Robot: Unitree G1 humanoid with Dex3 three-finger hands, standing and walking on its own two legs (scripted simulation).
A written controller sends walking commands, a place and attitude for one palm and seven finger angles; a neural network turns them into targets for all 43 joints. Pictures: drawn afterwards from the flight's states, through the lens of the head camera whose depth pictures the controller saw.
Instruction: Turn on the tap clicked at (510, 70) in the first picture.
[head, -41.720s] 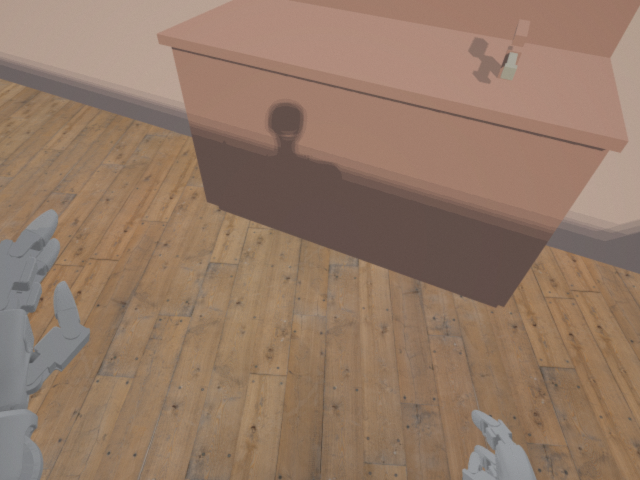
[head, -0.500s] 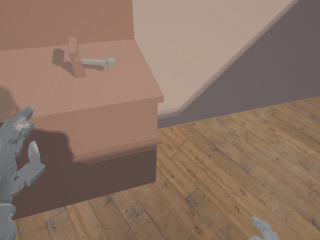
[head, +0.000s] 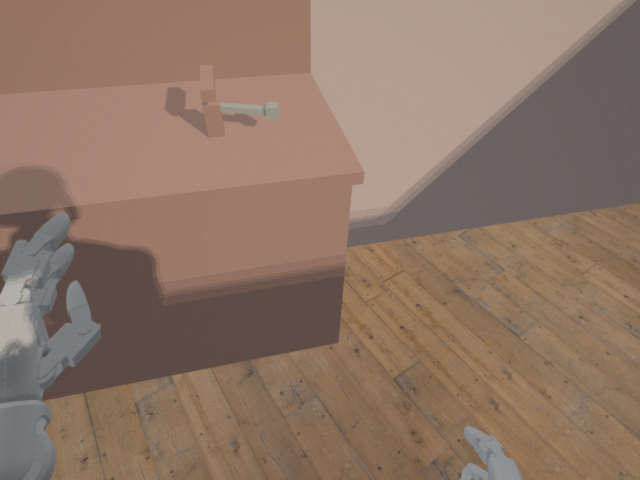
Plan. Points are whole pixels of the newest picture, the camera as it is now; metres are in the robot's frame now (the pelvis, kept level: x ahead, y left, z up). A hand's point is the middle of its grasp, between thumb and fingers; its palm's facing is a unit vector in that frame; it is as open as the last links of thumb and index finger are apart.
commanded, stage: stop stepping back and stand still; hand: left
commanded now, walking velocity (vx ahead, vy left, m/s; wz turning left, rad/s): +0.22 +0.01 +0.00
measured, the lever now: (272, 111) +0.80 +0.18 +0.10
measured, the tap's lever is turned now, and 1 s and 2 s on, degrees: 70 70 70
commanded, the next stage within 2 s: stand and check the lever's angle in 0.34 s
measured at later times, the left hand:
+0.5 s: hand (82, 320) +0.22 +0.26 +0.15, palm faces +0.41 -0.82 -0.41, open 7.4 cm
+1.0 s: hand (55, 333) +0.21 +0.29 +0.15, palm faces +0.42 -0.83 -0.37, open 7.4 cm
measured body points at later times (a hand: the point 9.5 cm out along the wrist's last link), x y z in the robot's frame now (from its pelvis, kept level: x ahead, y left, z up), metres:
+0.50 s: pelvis +0.02 +0.02 -0.01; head +0.02 +0.00 +0.44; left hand +0.19 +0.30 +0.18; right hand +0.18 -0.21 -0.11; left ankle +0.02 +0.15 -0.74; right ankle +0.00 -0.07 -0.74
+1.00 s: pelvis +0.00 +0.04 +0.00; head +0.01 +0.03 +0.45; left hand +0.18 +0.33 +0.17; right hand +0.19 -0.19 -0.08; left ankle +0.02 +0.15 -0.74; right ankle +0.00 -0.07 -0.74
